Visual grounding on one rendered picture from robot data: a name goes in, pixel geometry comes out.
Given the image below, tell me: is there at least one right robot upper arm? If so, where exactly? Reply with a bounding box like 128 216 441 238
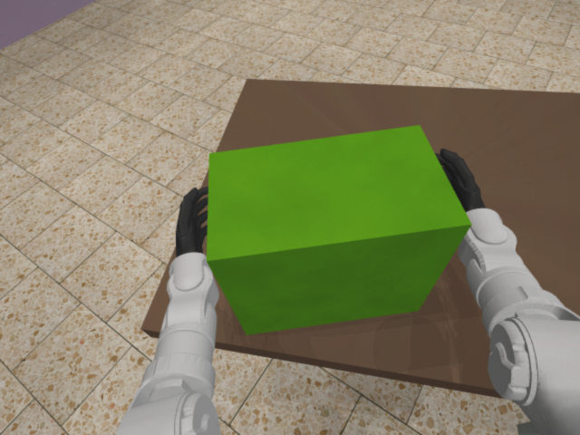
488 317 580 435

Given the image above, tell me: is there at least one right robot forearm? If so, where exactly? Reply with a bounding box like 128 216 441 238
458 208 580 338

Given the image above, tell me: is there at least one carton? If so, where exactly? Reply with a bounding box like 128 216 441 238
207 125 472 335

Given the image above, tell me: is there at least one left robot hand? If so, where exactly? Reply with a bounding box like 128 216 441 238
176 187 208 257

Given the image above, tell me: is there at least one table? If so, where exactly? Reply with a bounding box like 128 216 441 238
141 79 580 435

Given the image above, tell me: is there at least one left robot upper arm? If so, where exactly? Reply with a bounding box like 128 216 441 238
116 391 221 435

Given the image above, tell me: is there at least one right robot hand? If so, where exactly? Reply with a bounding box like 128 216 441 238
435 149 485 212

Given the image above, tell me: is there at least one left robot forearm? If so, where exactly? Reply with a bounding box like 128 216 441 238
115 252 219 435

